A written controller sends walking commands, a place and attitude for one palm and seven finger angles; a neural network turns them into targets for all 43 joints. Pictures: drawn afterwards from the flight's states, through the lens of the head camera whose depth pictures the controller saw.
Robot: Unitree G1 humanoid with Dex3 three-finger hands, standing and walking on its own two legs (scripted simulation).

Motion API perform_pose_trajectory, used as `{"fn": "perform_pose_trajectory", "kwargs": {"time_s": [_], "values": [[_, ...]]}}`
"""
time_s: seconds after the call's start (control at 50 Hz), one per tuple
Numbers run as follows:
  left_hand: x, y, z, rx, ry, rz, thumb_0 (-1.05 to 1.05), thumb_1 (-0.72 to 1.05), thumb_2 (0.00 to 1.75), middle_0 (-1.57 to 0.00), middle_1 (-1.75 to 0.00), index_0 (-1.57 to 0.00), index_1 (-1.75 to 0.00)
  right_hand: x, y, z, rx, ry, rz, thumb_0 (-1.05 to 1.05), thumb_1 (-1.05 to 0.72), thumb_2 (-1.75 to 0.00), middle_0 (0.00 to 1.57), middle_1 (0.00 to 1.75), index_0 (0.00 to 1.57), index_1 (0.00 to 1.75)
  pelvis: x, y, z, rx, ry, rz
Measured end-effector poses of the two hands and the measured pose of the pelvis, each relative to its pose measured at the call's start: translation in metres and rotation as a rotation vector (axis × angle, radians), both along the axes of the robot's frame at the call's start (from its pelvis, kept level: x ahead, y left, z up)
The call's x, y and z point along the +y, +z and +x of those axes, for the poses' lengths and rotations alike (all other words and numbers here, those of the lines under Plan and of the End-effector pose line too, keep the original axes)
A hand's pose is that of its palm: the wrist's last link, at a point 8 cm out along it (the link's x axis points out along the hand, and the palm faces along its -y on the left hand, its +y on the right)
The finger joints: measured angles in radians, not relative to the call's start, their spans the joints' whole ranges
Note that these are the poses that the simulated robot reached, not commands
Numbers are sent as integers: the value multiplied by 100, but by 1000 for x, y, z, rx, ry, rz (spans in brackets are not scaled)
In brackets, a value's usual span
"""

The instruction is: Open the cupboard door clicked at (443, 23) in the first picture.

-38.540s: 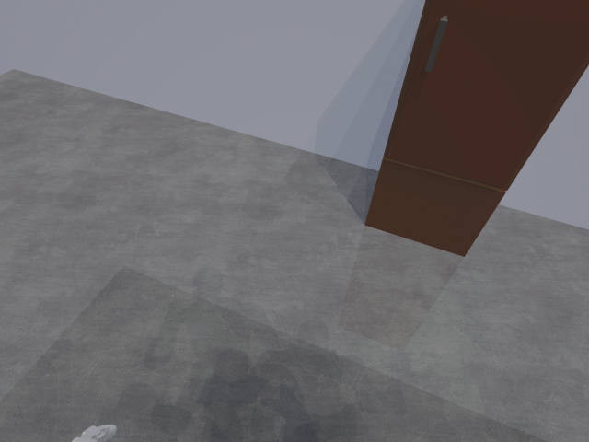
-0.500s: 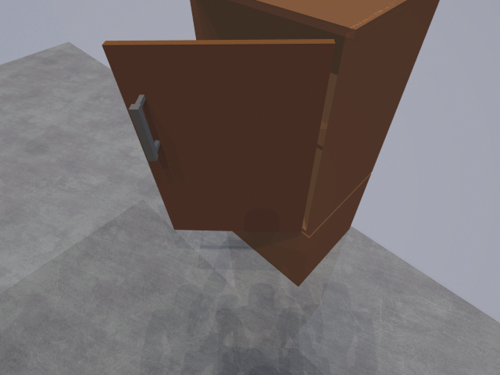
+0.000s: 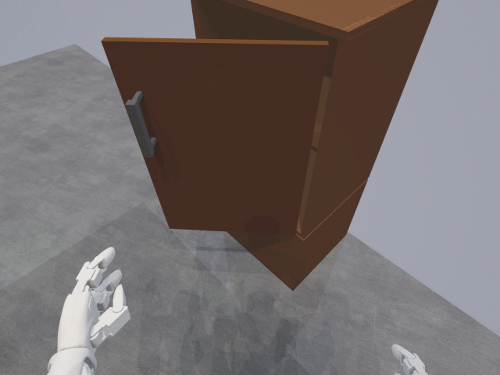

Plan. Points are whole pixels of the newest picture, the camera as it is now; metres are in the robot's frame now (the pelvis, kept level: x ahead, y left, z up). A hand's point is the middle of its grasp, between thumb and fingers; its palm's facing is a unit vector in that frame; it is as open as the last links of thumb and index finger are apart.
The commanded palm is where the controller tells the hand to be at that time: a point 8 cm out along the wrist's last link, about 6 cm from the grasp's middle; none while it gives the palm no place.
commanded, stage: raise the hand with hooked fingers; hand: left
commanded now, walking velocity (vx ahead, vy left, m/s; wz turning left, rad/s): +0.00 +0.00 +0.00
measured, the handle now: (143, 125) +0.58 +0.25 +0.09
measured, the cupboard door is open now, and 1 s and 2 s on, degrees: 42 42 42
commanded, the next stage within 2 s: move the hooked fingers beside the handle in 1.90 s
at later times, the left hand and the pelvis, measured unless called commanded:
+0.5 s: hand (111, 321) +0.20 +0.22 +0.01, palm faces -0.13 -0.99 -0.05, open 10.3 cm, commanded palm +0.17 +0.29 +0.02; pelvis -0.04 +0.01 -0.05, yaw +0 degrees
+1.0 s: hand (60, 282) +0.24 +0.28 +0.07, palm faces +0.02 -1.00 -0.05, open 13.2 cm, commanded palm +0.21 +0.33 +0.07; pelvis -0.02 +0.03 -0.02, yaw +0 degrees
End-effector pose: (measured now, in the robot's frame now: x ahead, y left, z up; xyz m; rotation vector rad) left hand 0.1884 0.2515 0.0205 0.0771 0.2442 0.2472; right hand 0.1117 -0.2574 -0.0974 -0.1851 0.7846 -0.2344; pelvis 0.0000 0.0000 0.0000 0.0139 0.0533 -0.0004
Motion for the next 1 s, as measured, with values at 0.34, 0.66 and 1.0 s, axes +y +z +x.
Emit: {"fn": "perform_pose_trajectory", "kwargs": {"time_s": [0.34, 0.66, 1.0], "values": [[30, -29, -57, -287, -162, -23, 2, 47, 71, -23, -58, -23, -58, 18, -8, 61, -240, 210, -85, 1, -90, -90, 20, 30, 20, 30, -3, -62, -35, 123, 29, -46], [61, 12, -6, -192, -198, -26, 1, 10, 55, -26, -82, -25, -82, 45, -13, -18, -75, 74, -2, 2, -90, -90, 20, 30, 21, 30, 23, -36, -31, 103, -7, -42], [86, 51, 28, -272, -241, -20, 0, -30, 38, -29, -107, -28, -108, 54, 24, 28, -207, 127, -54, 2, -90, -90, 20, 30, 20, 30, 34, -23, -21, 45, 5, -54]]}}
